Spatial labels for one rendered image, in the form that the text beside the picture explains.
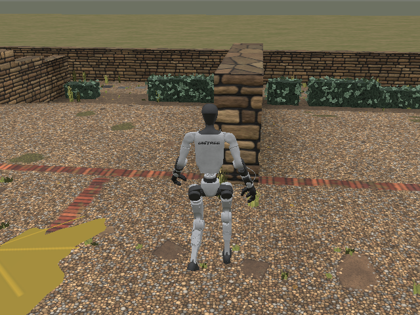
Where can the humanoid robot torso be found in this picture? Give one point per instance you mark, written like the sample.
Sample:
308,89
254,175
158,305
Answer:
209,151

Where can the right robot forearm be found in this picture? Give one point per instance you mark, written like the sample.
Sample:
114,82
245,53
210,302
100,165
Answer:
245,175

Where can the robot right upper arm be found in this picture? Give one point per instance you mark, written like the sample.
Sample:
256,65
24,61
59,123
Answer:
234,149

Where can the left robot hand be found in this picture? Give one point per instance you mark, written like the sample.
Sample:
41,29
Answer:
174,179

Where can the robot right foot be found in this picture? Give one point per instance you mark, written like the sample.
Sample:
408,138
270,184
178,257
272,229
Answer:
226,258

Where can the robot left upper arm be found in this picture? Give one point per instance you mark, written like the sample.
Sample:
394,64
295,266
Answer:
185,148

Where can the left robot forearm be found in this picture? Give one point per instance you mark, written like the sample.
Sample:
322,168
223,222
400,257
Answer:
178,169

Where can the right robot hand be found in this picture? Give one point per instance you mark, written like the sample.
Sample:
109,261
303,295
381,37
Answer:
252,193

